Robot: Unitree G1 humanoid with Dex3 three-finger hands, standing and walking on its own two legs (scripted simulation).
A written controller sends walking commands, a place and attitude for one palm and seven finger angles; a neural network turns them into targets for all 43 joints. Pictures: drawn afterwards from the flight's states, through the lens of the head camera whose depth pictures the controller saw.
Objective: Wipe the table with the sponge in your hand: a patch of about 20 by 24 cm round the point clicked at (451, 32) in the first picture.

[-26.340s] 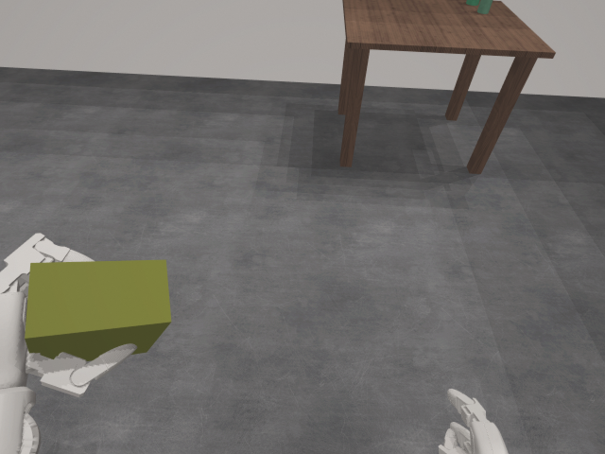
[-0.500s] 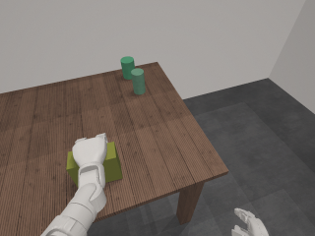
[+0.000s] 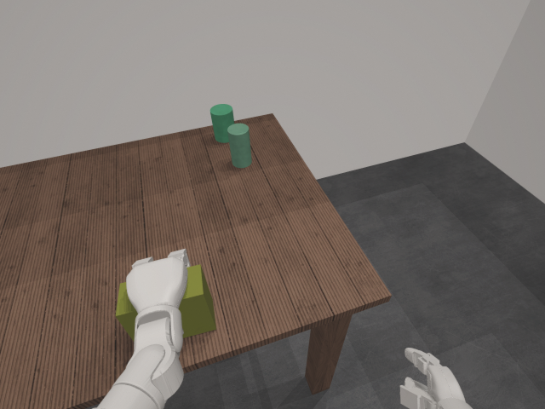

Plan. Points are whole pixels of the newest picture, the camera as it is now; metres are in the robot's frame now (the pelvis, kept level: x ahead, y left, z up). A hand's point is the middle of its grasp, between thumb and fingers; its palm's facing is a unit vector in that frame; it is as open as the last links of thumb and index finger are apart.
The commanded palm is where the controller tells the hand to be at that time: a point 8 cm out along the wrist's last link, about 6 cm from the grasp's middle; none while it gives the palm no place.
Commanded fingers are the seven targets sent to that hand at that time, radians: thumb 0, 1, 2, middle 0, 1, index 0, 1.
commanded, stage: slide across to the third lane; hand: left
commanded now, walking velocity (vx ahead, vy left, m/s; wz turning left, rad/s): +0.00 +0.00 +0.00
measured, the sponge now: (172, 312) +0.28 +0.21 -0.05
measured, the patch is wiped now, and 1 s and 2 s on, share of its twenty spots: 0.75 0.75 0.80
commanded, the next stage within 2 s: wipe forward along the third lane in 0.84 s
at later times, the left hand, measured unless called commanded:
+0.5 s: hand (185, 297) +0.29 +0.18 -0.01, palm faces -0.07 -0.03 -1.00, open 10.5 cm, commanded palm +0.27 +0.14 +0.04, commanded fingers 0.00 0.10 1.30 -1.20 -1.60 -1.20 -1.60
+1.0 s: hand (214, 288) +0.31 +0.14 -0.01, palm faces -0.08 -0.02 -1.00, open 10.5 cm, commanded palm +0.29 +0.12 +0.03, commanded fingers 0.00 0.10 1.30 -1.20 -1.60 -1.20 -1.60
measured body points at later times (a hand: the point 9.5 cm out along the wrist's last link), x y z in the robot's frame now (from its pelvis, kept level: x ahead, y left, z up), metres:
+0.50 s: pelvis -0.02 +0.00 +0.00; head -0.02 -0.03 +0.45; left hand +0.29 +0.18 +0.05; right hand +0.19 -0.22 -0.11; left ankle +0.01 +0.13 -0.72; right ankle -0.03 -0.10 -0.72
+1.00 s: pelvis -0.03 -0.02 +0.00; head -0.03 -0.05 +0.45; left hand +0.31 +0.14 +0.04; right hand +0.15 -0.25 -0.12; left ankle +0.01 +0.13 -0.72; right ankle -0.03 -0.10 -0.72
